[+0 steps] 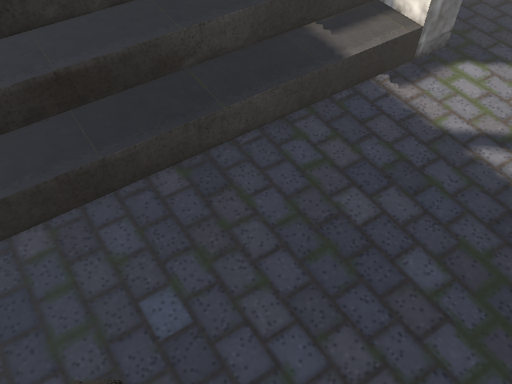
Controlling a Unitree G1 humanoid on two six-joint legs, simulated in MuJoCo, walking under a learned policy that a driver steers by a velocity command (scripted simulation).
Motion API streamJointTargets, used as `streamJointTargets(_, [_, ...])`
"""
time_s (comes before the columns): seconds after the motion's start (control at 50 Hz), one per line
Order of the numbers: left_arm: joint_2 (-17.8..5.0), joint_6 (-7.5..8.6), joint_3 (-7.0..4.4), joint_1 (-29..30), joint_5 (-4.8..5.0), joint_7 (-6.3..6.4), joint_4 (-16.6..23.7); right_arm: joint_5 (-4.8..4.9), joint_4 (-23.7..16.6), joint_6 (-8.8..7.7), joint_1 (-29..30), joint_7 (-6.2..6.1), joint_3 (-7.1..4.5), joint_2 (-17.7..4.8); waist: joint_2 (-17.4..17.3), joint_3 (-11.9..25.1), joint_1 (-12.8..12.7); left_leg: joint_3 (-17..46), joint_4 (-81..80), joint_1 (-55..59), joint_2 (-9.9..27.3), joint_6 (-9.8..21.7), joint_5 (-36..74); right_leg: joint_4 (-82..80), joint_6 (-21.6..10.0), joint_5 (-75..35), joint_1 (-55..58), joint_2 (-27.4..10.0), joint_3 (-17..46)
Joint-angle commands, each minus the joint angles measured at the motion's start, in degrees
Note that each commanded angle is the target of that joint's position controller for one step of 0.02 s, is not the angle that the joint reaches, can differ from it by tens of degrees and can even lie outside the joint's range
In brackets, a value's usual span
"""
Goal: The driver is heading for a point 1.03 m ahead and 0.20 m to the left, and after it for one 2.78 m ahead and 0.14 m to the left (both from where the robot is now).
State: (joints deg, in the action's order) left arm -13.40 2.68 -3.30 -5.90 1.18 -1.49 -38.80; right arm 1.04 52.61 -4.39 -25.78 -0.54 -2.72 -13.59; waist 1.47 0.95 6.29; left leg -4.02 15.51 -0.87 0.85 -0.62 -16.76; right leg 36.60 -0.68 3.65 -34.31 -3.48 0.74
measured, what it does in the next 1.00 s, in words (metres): walks ahead, turning left: right foot, then left foot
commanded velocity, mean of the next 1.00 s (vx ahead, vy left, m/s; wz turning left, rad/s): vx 0.50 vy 0.00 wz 0.32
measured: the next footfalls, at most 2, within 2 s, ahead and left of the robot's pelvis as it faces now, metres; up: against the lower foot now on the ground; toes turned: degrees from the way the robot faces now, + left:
right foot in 0.08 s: +0.20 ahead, -0.14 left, +0.00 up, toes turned +0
left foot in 0.62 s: +0.45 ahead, +0.15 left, +0.00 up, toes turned +22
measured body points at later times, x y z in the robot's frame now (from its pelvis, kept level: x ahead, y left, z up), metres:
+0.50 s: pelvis +0.25 -0.02 +0.00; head +0.27 -0.02 +0.44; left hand +0.20 +0.25 -0.13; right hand +0.49 -0.22 -0.10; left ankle +0.40 +0.16 -0.69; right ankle +0.16 -0.14 -0.74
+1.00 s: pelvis +0.51 +0.09 +0.00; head +0.53 +0.10 +0.45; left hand +0.56 +0.38 -0.11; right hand +0.68 -0.14 -0.11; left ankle +0.41 +0.14 -0.74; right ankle +0.75 +0.01 -0.69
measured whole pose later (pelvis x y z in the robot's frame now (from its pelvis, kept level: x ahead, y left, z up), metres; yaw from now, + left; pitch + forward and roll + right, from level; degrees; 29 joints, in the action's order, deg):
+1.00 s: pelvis +0.51 +0.09 +0.00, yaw +23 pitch +1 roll +2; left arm -15.4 2.2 -2.3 -8.0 -1.9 -2.0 -43.9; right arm -1.1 45.2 -4.6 -17.0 1.0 -3.1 -14.8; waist 2.8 -1.2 1.9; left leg -0.1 12.4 -0.8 -5.4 3.8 -12.8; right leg 39.0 0.8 -3.4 -38.5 -7.1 0.0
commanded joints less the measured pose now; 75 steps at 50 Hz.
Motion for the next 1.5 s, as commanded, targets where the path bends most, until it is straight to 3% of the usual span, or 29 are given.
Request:
streamJointTargets(0.02, [-3.95,1.82,-0.67,5.13,0.33,-0.54,5.67,0.80,-1.30,0.31,0.11,-0.07,-2.56,-11.00,-7.91,-5.55,-2.91,10.98,-3.89,-1.97,14.99,9.89,16.79,-5.96,-1.85,2.59,3.58,1.47,-1.07])
streamJointTargets(0.06, [-7.95,2.20,-2.68,-5.68,-0.26,0.00,2.47,1.01,-1.45,0.67,2.22,0.03,-2.56,-11.50,-6.50,1.08,-9.43,7.95,8.76,-4.90,11.70,7.58,32.22,-10.01,-4.28,1.87,21.58,4.08,-2.82])
streamJointTargets(0.08, [-11.57,2.14,-4.10,-16.00,-0.90,0.74,0.19,0.19,-2.69,0.37,3.46,0.19,-1.66,-9.19,-3.63,9.05,-14.12,5.50,23.17,-14.15,8.41,5.19,25.85,-8.08,-6.80,2.05,38.55,-2.08,3.12])
streamJointTargets(0.1, [-17.82,1.52,-5.13,-21.37,-1.77,1.51,-0.62,-1.48,-4.60,-0.65,-0.55,0.49,0.42,-1.92,12.19,16.65,-12.48,2.44,45.23,-35.00,-0.19,1.16,-7.33,-9.50,-13.03,2.34,57.90,-18.04,25.06])
streamJointTargets(0.12, [-14.54,1.43,-4.17,-23.12,-1.97,1.42,-1.01,0.38,-3.76,-1.77,-1.55,0.50,-0.21,-4.74,13.13,20.84,-13.71,10.49,56.39,-41.95,-1.66,0.73,-17.40,-17.74,-17.45,12.68,56.36,-22.28,39.69])
streamJointTargets(0.14, [-11.23,1.67,-2.99,-19.38,-1.50,1.28,-1.18,1.87,-4.70,-2.00,2.93,0.43,-1.64,-9.00,8.20,11.63,-13.02,11.29,59.67,-46.25,1.41,1.21,-12.89,-19.10,-15.01,14.67,49.57,-19.90,31.78])
streamJointTargets(0.2, [-5.06,2.69,-1.10,-8.23,-1.51,0.66,-1.03,0.42,-5.19,-0.34,7.28,-0.07,-2.25,-7.65,5.97,0.85,-7.54,9.95,52.91,-40.51,6.92,1.22,0.53,-25.22,-10.26,8.05,30.79,-12.36,13.25])
streamJointTargets(0.3, [-6.38,4.11,-2.03,-7.73,-2.39,1.29,-4.10,0.41,-6.62,2.01,9.02,0.29,-2.16,-4.50,1.73,-2.19,-5.06,11.36,46.74,-40.16,6.84,0.36,9.46,-29.08,-10.32,-5.86,26.37,-11.68,1.43])
streamJointTargets(0.4, [-8.81,3.59,-2.56,-9.50,-1.88,2.31,-6.15,0.05,-9.98,1.87,17.91,2.02,-1.36,-3.66,0.69,-5.12,-7.51,7.44,30.57,-39.15,5.70,0.92,21.49,-30.70,-8.80,-6.80,27.90,-10.80,-6.91])
streamJointTargets(0.52, [-11.16,1.25,-3.31,-14.32,-0.55,2.68,-8.84,0.23,-15.75,1.88,27.06,4.22,-0.75,-3.73,0.43,-7.40,-10.17,2.25,21.27,-41.12,4.14,4.20,15.33,-25.40,-7.20,-16.56,39.67,-13.60,-11.65])
streamJointTargets(0.56, [-13.09,0.40,-3.73,-13.70,-0.28,3.00,-8.63,0.27,-16.75,2.04,25.61,4.67,-1.57,-5.37,2.56,-4.28,-8.27,-1.48,20.88,-34.66,0.54,6.16,9.42,-18.43,-5.97,-35.39,41.53,-13.49,-13.31])
streamJointTargets(0.6, [-14.53,-0.53,-3.93,-12.54,0.05,3.42,-8.24,0.52,-14.98,2.29,14.96,4.37,-3.83,-9.34,3.94,2.22,-1.91,-3.56,19.14,-19.44,-4.19,9.15,5.96,-2.00,-4.28,-47.41,39.10,-12.19,-14.74])
streamJointTargets(0.62, [-14.19,-0.37,-3.56,-11.97,0.04,3.63,-7.70,0.50,-12.68,2.58,5.53,3.36,-5.87,-13.10,1.74,6.90,3.00,-0.10,15.22,-3.17,-4.43,11.62,9.15,12.31,-1.92,-39.01,29.49,-9.95,-15.38])
streamJointTargets(0.64, [-6.58,0.81,-1.25,-16.31,-2.47,2.99,-5.00,0.60,-11.91,2.87,2.39,2.12,-7.35,-19.99,-12.90,11.88,-0.95,26.21,15.14,18.51,10.79,19.89,9.10,34.11,1.86,7.87,4.14,-2.10,-14.01])
streamJointTargets(0.66, [-6.06,3.53,-0.19,-14.77,-1.30,2.14,-3.34,0.26,-13.99,1.98,1.94,2.38,-6.49,-19.13,-11.72,21.39,-1.17,53.10,4.09,26.65,19.42,27.77,0.04,45.26,2.56,31.44,-7.80,6.15,0.22])
streamJointTargets(0.68, [-10.31,5.08,-1.43,-6.65,1.14,1.51,-1.56,-0.41,-13.39,1.42,2.26,2.64,-5.20,-14.57,-5.88,15.86,1.56,45.77,1.30,23.53,17.42,23.35,2.00,45.64,1.07,26.58,-13.45,2.66,4.70])
streamJointTargets(0.7, [-9.86,5.80,-1.15,-4.83,1.40,1.51,-0.70,-0.19,-13.48,0.94,5.37,2.58,-4.68,-12.73,-4.40,9.36,-0.43,37.50,1.42,15.34,15.11,21.05,5.64,41.21,-0.08,21.50,-13.75,0.21,4.29])
streamJointTargets(0.76, [-10.11,4.26,-1.93,-8.33,-1.06,1.95,-2.94,-0.99,-15.99,0.70,14.71,1.91,-2.90,-7.67,-3.13,2.77,-7.32,24.04,-1.59,-5.06,9.53,17.58,17.36,30.24,1.16,13.87,-2.06,-4.68,3.95])
streamJointTargets(0.92, [-5.93,2.43,0.09,0.29,-0.57,1.18,-1.68,-1.13,-11.89,-0.57,10.23,0.49,-2.78,-10.57,-5.07,-2.03,-3.43,9.96,-7.14,-9.80,7.57,13.57,17.95,5.37,2.76,-9.37,-1.36,-4.17,0.52])
streamJointTargets(0.94, [-4.14,0.45,0.95,-0.20,-4.70,-0.30,-1.52,-2.10,-9.10,-0.66,5.81,1.45,-2.53,-10.08,-4.98,-2.39,-3.90,7.58,-8.80,-10.00,6.29,11.70,16.47,3.98,2.03,-9.25,1.88,-2.98,-3.30])
streamJointTargets(1.04, [-7.69,-0.54,-0.17,3.66,-3.28,-2.11,0.20,-3.34,-7.37,-0.59,6.33,0.69,-2.99,-10.47,-5.19,-6.68,-3.52,5.81,-8.65,0.03,11.59,9.47,15.36,-2.20,-1.28,-3.52,-1.00,-1.53,-0.86])
streamJointTargets(1.12, [-8.92,0.01,-1.29,-8.30,-3.73,-1.36,-2.94,-3.49,-6.72,-0.09,7.66,0.17,-2.99,-11.48,-5.63,0.33,-9.01,0.45,13.15,5.43,10.82,6.74,45.62,-7.56,-6.46,7.44,13.57,5.25,-5.30])
streamJointTargets(1.14, [-11.30,0.53,-2.22,-18.28,-4.48,-0.75,-5.70,-3.58,-7.20,0.09,6.72,-0.02,-2.26,-10.12,-2.55,7.24,-12.53,-2.14,28.33,-0.45,8.39,5.42,42.36,-8.18,-9.02,7.46,26.71,3.73,-1.44])
streamJointTargets(1.16, [-20.03,0.82,-4.59,-23.57,-4.80,-0.32,-5.72,-1.48,-10.74,-0.21,2.22,0.64,-1.14,-6.40,12.28,15.03,-11.00,-4.75,51.30,-22.59,-0.08,2.15,19.10,-10.78,-17.45,10.77,46.11,-11.99,26.57])
streamJointTargets(1.18, [-18.36,0.40,-4.35,-20.94,-2.32,-0.61,-5.75,-3.08,-10.31,-0.56,4.59,0.80,-1.14,-7.24,13.80,17.34,-10.55,3.90,58.79,-35.15,-6.00,1.92,-13.00,-20.83,-19.33,9.64,50.98,-15.48,45.23])
streamJointTargets(1.22, [-13.28,-0.15,-3.23,-15.32,-1.55,-0.23,-5.32,-2.85,-10.72,-1.17,10.91,1.47,-0.91,-8.78,0.52,5.10,-9.77,7.55,58.09,-38.48,1.20,2.79,-3.33,-20.19,-16.71,8.50,39.11,-12.39,29.27])
streamJointTargets(1.24, [-11.25,-0.29,-2.54,-14.01,-1.44,0.03,-5.60,-3.05,-10.91,-1.07,12.02,1.55,-0.76,-8.23,-1.20,1.31,-8.32,7.45,53.08,-36.20,3.12,2.62,-1.26,-21.68,-14.78,4.20,33.00,-9.79,24.56])
streamJointTargets(1.32, [-10.82,0.69,-2.10,-13.37,-1.02,0.40,-6.65,-4.36,-9.94,1.81,10.07,1.62,-0.12,-7.12,1.79,0.11,-5.57,5.66,45.45,-30.43,3.99,-0.53,1.43,-24.44,-13.84,-7.87,25.76,-4.65,16.50])
streamJointTargets(1.5, [-10.85,0.93,-1.98,-19.60,-1.45,1.20,-10.43,-3.30,-12.99,1.31,25.47,2.13,1.20,-5.42,2.57,-3.19,-10.87,2.42,20.63,-32.89,2.03,-2.22,17.54,-24.31,-10.38,-14.92,31.01,-1.51,12.71])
